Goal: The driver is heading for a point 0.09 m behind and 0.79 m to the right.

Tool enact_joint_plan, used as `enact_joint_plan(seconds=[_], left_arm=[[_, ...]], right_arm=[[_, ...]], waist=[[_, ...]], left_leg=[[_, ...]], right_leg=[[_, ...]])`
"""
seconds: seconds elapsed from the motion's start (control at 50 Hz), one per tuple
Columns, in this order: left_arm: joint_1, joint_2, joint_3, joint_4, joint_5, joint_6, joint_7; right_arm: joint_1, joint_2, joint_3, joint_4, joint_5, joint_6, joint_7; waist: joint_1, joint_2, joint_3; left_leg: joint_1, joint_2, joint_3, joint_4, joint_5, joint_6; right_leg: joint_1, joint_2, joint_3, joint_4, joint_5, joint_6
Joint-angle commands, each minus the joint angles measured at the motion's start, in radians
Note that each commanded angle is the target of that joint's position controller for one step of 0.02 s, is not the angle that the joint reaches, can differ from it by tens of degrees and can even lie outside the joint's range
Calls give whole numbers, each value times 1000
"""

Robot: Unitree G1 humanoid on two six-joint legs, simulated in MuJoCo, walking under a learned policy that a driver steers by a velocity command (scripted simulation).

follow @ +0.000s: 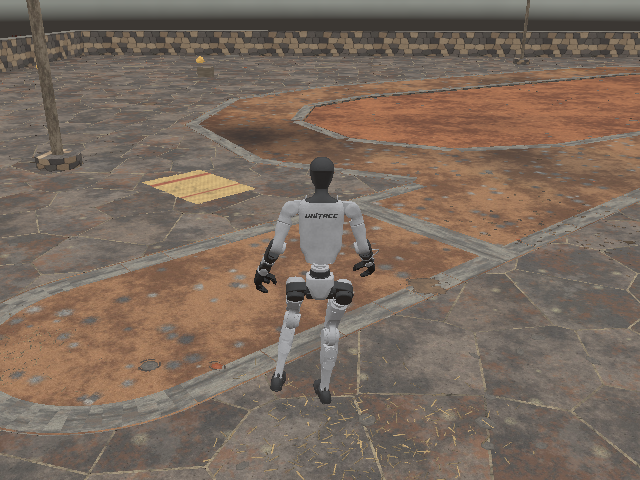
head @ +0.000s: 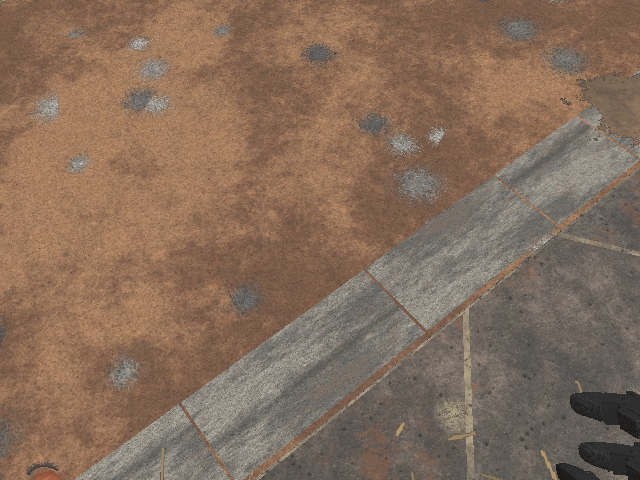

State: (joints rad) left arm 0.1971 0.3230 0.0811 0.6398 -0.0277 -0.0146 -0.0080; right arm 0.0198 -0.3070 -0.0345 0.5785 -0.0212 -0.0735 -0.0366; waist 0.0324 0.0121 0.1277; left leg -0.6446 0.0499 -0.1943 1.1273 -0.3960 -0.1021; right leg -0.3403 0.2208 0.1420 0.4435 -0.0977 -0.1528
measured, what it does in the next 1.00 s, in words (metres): walks ahead, turning right: left foot, then right foot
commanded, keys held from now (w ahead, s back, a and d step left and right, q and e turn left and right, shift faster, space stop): e+shift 0.12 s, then shift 0.50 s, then e+shift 0.12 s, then w+e+shift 0.26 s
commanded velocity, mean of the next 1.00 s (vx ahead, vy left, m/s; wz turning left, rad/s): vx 0.15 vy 0.00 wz -0.55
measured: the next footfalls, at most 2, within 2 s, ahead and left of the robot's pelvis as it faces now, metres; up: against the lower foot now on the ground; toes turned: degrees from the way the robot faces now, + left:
left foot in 0.22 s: +0.29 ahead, +0.14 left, +0.00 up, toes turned -22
right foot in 0.58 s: +0.14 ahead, -0.06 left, +0.00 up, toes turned -14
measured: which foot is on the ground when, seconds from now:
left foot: up 0.00-0.20, down 0.22-1.00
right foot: down 0.00-0.22, up 0.24-0.56, down 0.58-0.88, up 0.90-1.00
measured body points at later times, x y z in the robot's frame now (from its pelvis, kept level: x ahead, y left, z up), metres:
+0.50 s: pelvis +0.14 +0.07 +0.00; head +0.18 +0.06 +0.45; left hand +0.37 +0.28 -0.10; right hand +0.19 -0.21 -0.10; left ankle +0.25 +0.16 -0.73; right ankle +0.09 -0.06 -0.70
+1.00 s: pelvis +0.22 +0.05 +0.00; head +0.22 +0.05 +0.45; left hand +0.49 +0.20 -0.09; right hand +0.14 -0.25 -0.09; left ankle +0.24 +0.16 -0.73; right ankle +0.12 -0.06 -0.66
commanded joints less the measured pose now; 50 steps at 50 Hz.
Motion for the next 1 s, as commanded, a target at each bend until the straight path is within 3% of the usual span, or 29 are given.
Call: enact_joint_plan(seconds=[0.02, 0.12, 0.2, 0.22, 0.24, 0.26, 0.28, 0.3, 0.32, 0.36, 0.42, 0.5, 0.56, 0.58, 0.6, 0.62, 0.64, 0.7, 0.74, 0.76, 0.8, 0.82, 0.86, 0.88, 0.9, 0.92, 0.96, 0.98, 1.0], left_arm=[[-59, 173, 59, -80, -8, 15, 42], [-42, 146, 54, -84, -10, 57, 68], [-58, 79, 27, -97, 7, 52, 63], [-5, 28, 9, -91, 12, 51, 54], [104, -18, -8, -79, 26, 50, 53], [166, 98, 17, -83, 4, 44, 49], [131, 189, 40, -45, 10, 51, 53], [60, 201, 45, -35, 14, 65, 56], [33, 165, 36, -30, 14, 80, 61], [10, 100, 14, -46, 12, 79, 56], [8, 33, -12, -37, 17, 61, 52], [-8, 38, -17, -16, 17, 48, 40], [46, 33, -14, 24, 24, 43, 27], [35, 62, -11, 11, 38, 41, 28], [13, 129, 3, 18, 55, 43, 29], [-13, 42, -18, 19, 60, 37, 24], [-52, 25, -27, 2, 58, 31, 21], [-48, 127, 8, -10, 27, 24, 28], [-20, 144, 21, -22, 16, 29, 39], [14, 131, 24, -22, 8, 32, 43], [69, 136, 29, -22, -4, 21, 39], [44, 141, 29, -29, -8, 8, 37], [-83, 97, 16, -70, -17, -1, 35], [-125, 39, 3, -103, -17, -3, 35], [-139, -35, -19, -138, -24, -11, 29], [-121, 26, -4, -145, -16, -19, 28], [-47, 50, 7, -115, -12, -24, 19], [-142, 75, 14, -120, 119, -5, -31], [-125, 38, 9, -121, 113, 6, -60]], right_arm=[[100, -72, -30, -33, -6, 16, -2], [-42, -77, -35, -65, 14, 20, 8], [26, -100, -55, -28, 14, 0, 20], [36, -106, -54, -28, 5, -3, 19], [25, -127, -48, -55, -21, 7, 13], [110, -157, -63, -27, -32, 16, 15], [80, -114, -59, -43, -8, 21, 17], [76, -68, -45, -44, 1, 32, 16], [74, -57, -35, -47, 6, 44, 14], [50, -76, -33, -35, 4, 60, 10], [65, -67, -36, -14, 2, 73, 14], [124, -94, -46, 21, 18, 83, 16], [161, -75, -33, 47, 31, 84, 17], [191, -66, -28, 59, 25, 75, 22], [202, -30, -17, 40, 5, 60, 31], [148, -16, -13, 33, -7, 50, 34], [101, -34, -21, 26, -9, 49, 31], [110, -69, -42, 24, -6, 54, 6], [114, -67, -48, 11, 4, 53, 3], [127, -50, -47, 6, 6, 50, 8], [119, -51, -57, 3, 40, 29, 28], [135, -54, -62, 3, 57, 12, 36], [268, -67, -75, 49, 67, -23, 44], [386, -118, -96, 89, 42, -35, 40], [486, -189, -115, 112, 23, -45, 42], [424, -178, -106, 92, 13, -48, 47], [323, -122, -86, 62, 28, -42, 37], [330, -128, -77, 86, -31, -3, 31], [325, -133, -76, 89, -28, 6, 28]], waist=[[-73, 2, -260], [-21, -112, -264], [-45, -168, -265], [-32, -69, -293], [25, 136, -323], [39, 303, -377], [10, 183, -328], [-20, 92, -277], [-26, 46, -249], [-15, 60, -178], [-28, 142, -215], [-64, 194, -231], [-30, 160, -214], [-38, 110, -216], [-83, -89, -208], [-68, -149, -200], [-62, -141, -147], [-55, -161, -82], [-45, -172, -93], [-36, -180, -145], [-20, -173, -96], [-48, -187, -59], [-154, -170, -52], [-202, -65, -99], [-218, 160, -151], [-166, 141, -101], [-101, 96, -34], [-104, -37, -20], [-95, 26, -12]], left_leg=[[101, -82, 84, -174, 129, -19], [188, -149, 50, -455, 286, -8], [342, -89, 30, -679, 410, 46], [487, 18, -18, -737, 565, 106], [679, 226, -229, -680, 955, 234], [687, 411, -552, -757, 860, 418], [627, 351, -522, -747, 665, 419], [570, 269, -374, -737, 525, 367], [512, 213, -299, -751, 417, 326], [393, 137, -188, -802, 311, 290], [422, 80, -89, -824, 287, 281], [455, 124, -121, -818, 240, 314], [354, 102, -92, -790, 139, 255], [278, 86, -60, -761, 90, 200], [237, -8, 70, -691, 39, 135], [341, -45, 142, -647, 83, 86], [380, -50, 150, -632, 139, 69], [354, -68, 180, -576, 178, 68], [311, -81, 185, -526, 176, 76], [300, -106, 201, -501, 41, 85], [266, -105, 157, -425, -112, 121], [285, -89, 131, -430, -103, 136], [527, -60, 124, -631, 20, 155], [769, 29, 15, -690, -58, 169], [910, 252, -347, -876, -350, 235], [843, 339, -507, -934, -454, 266], [750, 315, -363, -943, -363, 251], [631, 295, -237, -980, -339, 221], [597, 248, -126, -994, -250, 198]], right_leg=[[61, -193, 254, -24, 575, -101], [57, -157, 340, 32, 306, 4], [120, -180, 388, 180, 126, 26], [62, -127, 319, 328, -133, 63], [-124, -9, 209, 567, -611, 120], [-228, -20, 141, 720, -647, 179], [-236, -85, 124, 831, -559, 222], [-247, -98, 94, 877, -480, 239], [-237, -99, 74, 903, -443, 247], [-194, -117, 22, 819, -383, 243], [-100, -155, -66, 556, -381, 244], [22, -196, -82, 260, -305, 217], [204, -185, -100, -24, -126, 149], [282, -247, -33, -29, -79, 113], [238, -348, 90, -19, -95, 49], [101, -372, 116, -77, -229, 15], [27, -354, 130, -100, -289, 24], [-3, -349, 201, -82, -135, 15], [34, -357, 259, -48, -7, -18], [68, -350, 295, -59, -197, -40], [4, -377, 440, -155, -749, -82], [-38, -393, 491, -178, -796, -89], [-181, -315, 402, -99, -705, -29], [-376, -231, 273, 65, -657, 42], [-521, -132, 98, 431, -516, 98], [-601, -189, 96, 621, -428, 105], [-635, -262, 48, 760, -272, 110], [-591, -248, -17, 767, -217, 108], [-568, -252, -35, 798, -167, 113]])
Velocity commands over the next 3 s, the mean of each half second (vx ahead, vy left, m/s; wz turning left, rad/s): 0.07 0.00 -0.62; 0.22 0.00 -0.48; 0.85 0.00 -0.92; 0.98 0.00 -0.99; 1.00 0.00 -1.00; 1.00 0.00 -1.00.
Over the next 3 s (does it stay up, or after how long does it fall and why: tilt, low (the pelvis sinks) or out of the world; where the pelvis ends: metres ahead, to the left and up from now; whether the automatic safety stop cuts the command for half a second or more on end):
stays up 0.39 -1.56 -0.02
